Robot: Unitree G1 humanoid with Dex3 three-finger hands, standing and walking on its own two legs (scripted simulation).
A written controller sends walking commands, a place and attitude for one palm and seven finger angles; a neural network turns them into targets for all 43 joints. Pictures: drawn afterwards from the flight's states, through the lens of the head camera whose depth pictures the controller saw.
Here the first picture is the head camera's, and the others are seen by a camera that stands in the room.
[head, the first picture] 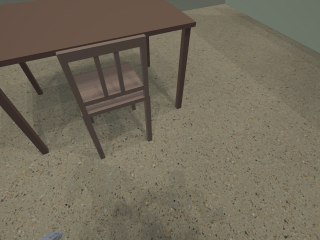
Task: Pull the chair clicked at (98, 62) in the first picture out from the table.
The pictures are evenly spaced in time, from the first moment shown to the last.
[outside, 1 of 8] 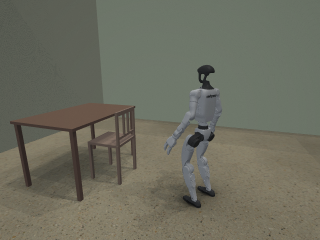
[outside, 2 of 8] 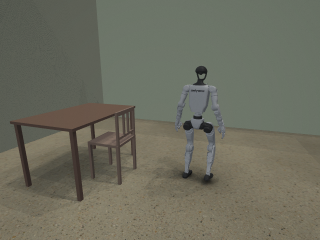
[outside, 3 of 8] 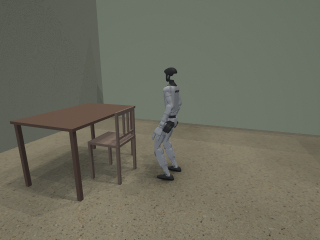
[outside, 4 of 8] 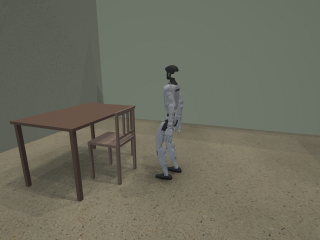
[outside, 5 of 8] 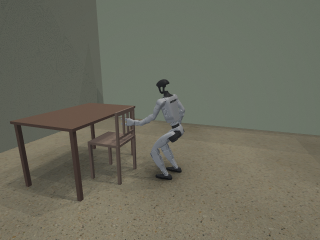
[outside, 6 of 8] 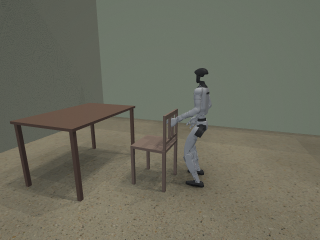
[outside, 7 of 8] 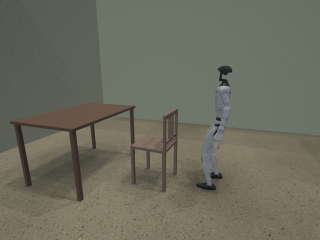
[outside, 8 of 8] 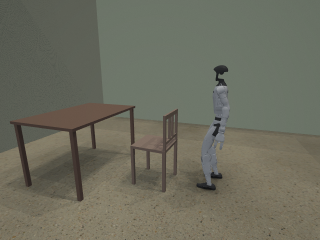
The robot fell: no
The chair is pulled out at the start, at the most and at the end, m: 0.00 0.53 0.53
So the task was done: yes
